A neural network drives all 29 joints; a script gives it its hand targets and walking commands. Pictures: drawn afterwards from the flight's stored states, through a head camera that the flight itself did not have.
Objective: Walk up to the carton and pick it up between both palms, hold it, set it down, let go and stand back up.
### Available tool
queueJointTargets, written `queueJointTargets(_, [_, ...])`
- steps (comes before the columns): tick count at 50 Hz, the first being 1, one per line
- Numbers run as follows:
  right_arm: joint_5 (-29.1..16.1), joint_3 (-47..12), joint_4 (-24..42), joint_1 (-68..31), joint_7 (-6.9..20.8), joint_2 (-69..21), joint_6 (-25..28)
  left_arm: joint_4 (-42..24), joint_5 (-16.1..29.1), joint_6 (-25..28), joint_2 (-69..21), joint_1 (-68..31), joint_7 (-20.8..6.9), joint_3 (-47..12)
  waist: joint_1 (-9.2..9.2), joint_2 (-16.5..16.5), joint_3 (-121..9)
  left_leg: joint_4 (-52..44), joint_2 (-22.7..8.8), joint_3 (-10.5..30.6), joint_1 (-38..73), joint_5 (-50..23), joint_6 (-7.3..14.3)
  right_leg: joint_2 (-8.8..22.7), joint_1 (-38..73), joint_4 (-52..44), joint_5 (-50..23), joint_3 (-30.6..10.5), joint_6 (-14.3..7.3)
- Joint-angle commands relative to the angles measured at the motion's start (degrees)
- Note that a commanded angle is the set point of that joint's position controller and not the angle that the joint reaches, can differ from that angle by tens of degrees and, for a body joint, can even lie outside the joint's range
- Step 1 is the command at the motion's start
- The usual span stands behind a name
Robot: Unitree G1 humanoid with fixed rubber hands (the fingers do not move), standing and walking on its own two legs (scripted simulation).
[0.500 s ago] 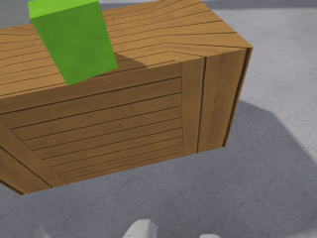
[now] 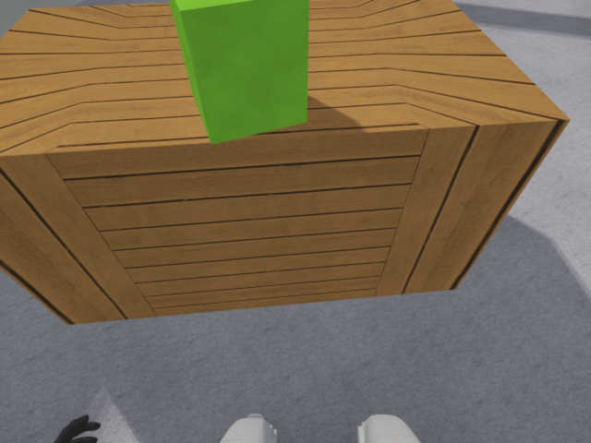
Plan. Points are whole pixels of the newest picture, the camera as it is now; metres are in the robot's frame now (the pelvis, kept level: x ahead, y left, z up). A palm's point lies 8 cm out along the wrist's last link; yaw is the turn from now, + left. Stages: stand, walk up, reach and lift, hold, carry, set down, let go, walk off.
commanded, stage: walk up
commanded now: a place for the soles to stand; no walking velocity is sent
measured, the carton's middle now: (240, 53) +0.79 +0.12 +0.14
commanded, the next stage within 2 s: none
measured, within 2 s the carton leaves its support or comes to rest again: neither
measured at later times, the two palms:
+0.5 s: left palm out of the picture +0.13 +0.32 -0.02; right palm (556, 410) +0.17 -0.34 -0.08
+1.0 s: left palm (55, 429) +0.17 +0.34 -0.06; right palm (545, 390) +0.19 -0.31 -0.05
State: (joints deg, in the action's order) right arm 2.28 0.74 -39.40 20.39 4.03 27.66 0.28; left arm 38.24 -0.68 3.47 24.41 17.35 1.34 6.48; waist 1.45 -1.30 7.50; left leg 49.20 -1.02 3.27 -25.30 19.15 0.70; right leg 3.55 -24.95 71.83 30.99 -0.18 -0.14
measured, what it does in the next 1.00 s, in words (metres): steps on the spot: right foot, then left foot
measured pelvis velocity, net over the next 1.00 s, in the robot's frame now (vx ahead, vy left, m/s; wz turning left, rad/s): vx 0.10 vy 0.01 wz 0.09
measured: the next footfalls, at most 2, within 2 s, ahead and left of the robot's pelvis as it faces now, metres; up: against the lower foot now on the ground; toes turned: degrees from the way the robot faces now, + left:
right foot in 0.32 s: +0.17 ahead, -0.13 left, +0.00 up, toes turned +3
left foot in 0.74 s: +0.17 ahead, +0.14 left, +0.00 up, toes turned +1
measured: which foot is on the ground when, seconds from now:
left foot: down 0.00-0.34, up 0.36-0.72, down 0.74-1.00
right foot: up 0.00-0.30, down 0.32-0.74, up 0.76-0.96, down 0.98-1.00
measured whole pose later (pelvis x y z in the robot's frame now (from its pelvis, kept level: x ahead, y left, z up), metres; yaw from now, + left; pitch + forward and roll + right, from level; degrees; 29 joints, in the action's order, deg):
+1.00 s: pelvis +0.10 +0.01 +0.02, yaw +5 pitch -4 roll -1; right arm 2.3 0.7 -39.6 20.1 -0.3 26.4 3.6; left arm 38.2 0.1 0.1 24.4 17.7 -0.4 6.3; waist 1.2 1.5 5.6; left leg 40.6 0.4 4.2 -19.5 17.7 -0.2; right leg 1.6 -16.6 39.9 23.1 0.0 -0.6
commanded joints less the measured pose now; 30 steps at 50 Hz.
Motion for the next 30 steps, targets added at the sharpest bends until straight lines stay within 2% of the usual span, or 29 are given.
queueJointTargets(1, [-1.13,6.97,4.25,4.01,-2.28,12.56,3.77,-0.42,0.51,-0.04,12.47,6.38,-1.65,1.88,-0.63,-7.24,-5.25,-30.37,-8.77,24.65,6.77,14.6,10.77,1.19,-8.99,-2.35,-11.26,-1.18,-2.6])
queueJointTargets(2, [-0.77,6.72,5.07,3.37,-2.06,12.01,3.81,0.12,0.36,-0.33,12.8,6.77,-1.7,2.25,-0.74,-6.16,-5.79,-30.42,-8.47,23.1,6.73,18.1,11.76,0.86,-8.35,-5.04,-11.3,-0.19,-2.41])
queueJointTargets(4, [-0.54,6.64,5.86,2.21,-1.89,11.15,3.58,0.19,0.24,-0.49,13.01,5.81,-1.93,2.42,-0.5,-6.32,-3.74,-30.3,-7.14,20.5,4.73,21.92,12.65,0.62,-9.63,-9.89,-11.44,1.05,-1.49])
queueJointTargets(5, [-0.5,6.67,5.8,2.11,-2.01,12.14,3.51,-0.27,-0.1,-0.59,12.93,4.51,-2.02,2.36,-0.27,-6.03,-2.65,-30.59,-8.4,21.88,2.92,23.9,13.47,0.45,-9.58,-11.7,-10.67,1.53,-1.38])
queueJointTargets(8, [-0.47,6.5,5.85,2.36,-2.71,12.56,3.2,-1.81,-0.48,-0.44,11.92,1.97,-1.79,2.05,0.7,-6.17,-0.17,-28.87,-10.45,24.68,1.52,21.07,14.87,1.03,-9.07,-16.68,-10.36,0.35,-1.68])
queueJointTargets(9, [-0.39,6.24,5.97,2.08,-2.8,12.08,3.07,-1.7,-0.28,-0.12,11.53,2.27,-1.61,1.89,0.58,-6.31,-0.51,-27.79,-9.84,23.82,2.21,16.73,14.7,0.19,-8.08,-18.32,-9.61,1.01,-1.84])
queueJointTargets(10, [-0.62,6.12,5.77,1.82,-3.01,12.34,3.03,-1.33,-0.43,0.02,11.35,2.85,-1.6,1.71,0.23,-5.13,-2.82,-25.94,-9.89,24.05,2.2,13.9,14.42,0.14,-5.1,-20.0,-9.83,0.22,-1.99])
queueJointTargets(11, [-0.75,5.75,5.91,-0.76,-3.25,12.07,2.98,-1.1,-0.26,0.28,10.98,4.87,-1.39,1.82,-1.13,-5.2,-4.3,-23.44,-9.68,21.85,-0.87,9.13,13.8,-0.24,0.67,-22.63,-11.54,0.24,-2.27])
queueJointTargets(13, [-0.94,5.21,6.0,-4.89,-3.54,10.54,2.5,1.15,-0.13,0.91,9.77,11.82,-0.83,2.02,-6.44,-2.05,-8.11,-13.96,-6.08,15.79,-5.67,-0.72,10.1,-2.63,15.52,-34.5,-15.3,2.68,-3.14])
queueJointTargets(14, [-1.47,4.36,5.53,-3.41,-3.83,7.19,2.35,1.63,-0.52,1.35,10.53,14.08,-0.35,2.25,-7.39,3.8,-9.43,-6.15,-2.92,12.44,-7.44,-0.39,7.23,-2.12,19.61,-39.57,-14.12,-0.44,-2.75])
queueJointTargets(15, [-1.86,3.15,5.3,-1.53,-4.12,3.61,2.44,1.06,-1.78,1.69,13.89,14.9,-0.1,3.07,-8.35,13.54,-9.59,7.91,3.62,7.48,-11.85,3.18,3.82,7.0,21.37,-46.69,-6.37,-15.68,-5.03])
queueJointTargets(16, [-2.11,2.72,3.96,1.59,-4.56,2.73,2.24,-1.14,-1.31,1.9,17.0,10.24,-0.12,3.27,-4.96,16.23,-5.81,12.69,7.65,4.16,-17.89,11.39,1.4,16.92,19.46,-51.94,-5.03,-33.1,-7.37])
queueJointTargets(17, [-1.35,4.14,3.21,1.04,-5.06,8.17,1.63,-2.07,-0.7,1.67,17.63,7.12,-0.1,3.74,-4.27,7.98,-5.34,13.17,5.56,6.08,-15.82,14.03,1.49,19.58,16.66,-52.99,-0.57,-35.53,-9.29])
queueJointTargets(18, [-1.6,4.67,2.0,1.78,-5.21,10.47,1.74,-2.54,-0.37,1.59,17.04,5.23,-0.11,3.28,-3.2,7.99,-4.61,14.09,4.58,4.91,-14.64,13.29,1.64,19.37,15.88,-53.17,-0.26,-35.02,-10.85])
queueJointTargets(19, [-1.59,4.4,1.9,1.22,-5.01,9.53,1.93,-2.95,-0.09,1.64,15.0,5.02,-0.12,2.84,-3.66,6.62,-2.43,12.81,4.1,5.49,-13.66,9.72,1.51,16.3,14.18,-53.73,-4.97,-30.19,-8.84])
queueJointTargets(20, [-1.87,4.3,1.34,0.81,-4.6,8.38,1.85,-2.56,-0.16,1.67,14.22,4.21,0.03,2.4,-3.22,8.51,-0.97,10.19,3.73,5.19,-12.19,6.48,1.22,12.68,12.64,-53.6,-10.26,-24.63,-7.14])
queueJointTargets(21, [-1.89,4.47,0.91,1.31,-4.26,7.45,1.68,-2.54,0.03,1.6,13.65,4.76,0.07,2.19,-3.32,10.76,-1.0,8.86,4.05,5.14,-10.72,4.31,0.97,10.71,12.14,-53.44,-12.84,-21.32,-5.85])
queueJointTargets(23, [-1.84,4.54,-0.23,2.7,-4.17,7.0,1.7,-2.82,0.04,1.16,12.77,3.95,-0.28,2.19,-3.58,12.94,-2.14,7.62,4.88,3.33,-8.11,2.91,0.72,9.1,12.97,-51.81,-17.72,-15.46,-6.61])
queueJointTargets(25, [-1.94,4.29,-0.22,2.38,-4.14,6.2,1.62,-3.4,0.06,0.74,12.52,3.33,-0.59,1.93,-3.77,13.37,-3.66,4.95,5.07,1.62,-5.68,4.02,0.49,9.34,14.17,-49.1,-24.19,-12.38,-9.02])
queueJointTargets(26, [-2.15,4.1,-0.54,2.43,-4.19,6.03,1.72,-3.65,-0.03,0.44,12.14,2.35,-0.76,1.85,-3.56,13.51,-3.55,3.25,4.32,0.22,-4.06,4.21,0.22,8.76,12.83,-48.77,-23.49,-10.54,-9.56])
queueJointTargets(27, [-2.28,3.71,-0.31,2.02,-4.32,5.46,2.0,-3.91,-0.05,0.04,12.36,1.77,-1.0,2.01,-3.72,15.21,-2.8,-0.21,3.74,-1.48,-3.12,4.13,0.05,7.89,12.02,-47.64,-24.39,-9.01,-10.06])
queueJointTargets(28, [-2.07,3.56,0.01,1.21,-4.25,5.36,2.24,-4.08,-0.17,-0.25,12.43,1.99,-1.26,1.89,-4.13,15.14,-3.06,-2.08,3.1,-2.96,-1.39,4.73,0.42,9.07,11.37,-46.94,-23.61,-9.17,-10.96])
queueJointTargets(30, [-2.27,3.51,0.13,1.21,-4.22,5.54,2.73,-4.09,-0.01,-0.79,13.55,1.97,-1.39,2.11,-4.02,13.88,-3.81,-7.34,2.64,-4.41,2.02,2.41,0.43,9.02,10.49,-44.31,-22.82,-8.64,-11.39])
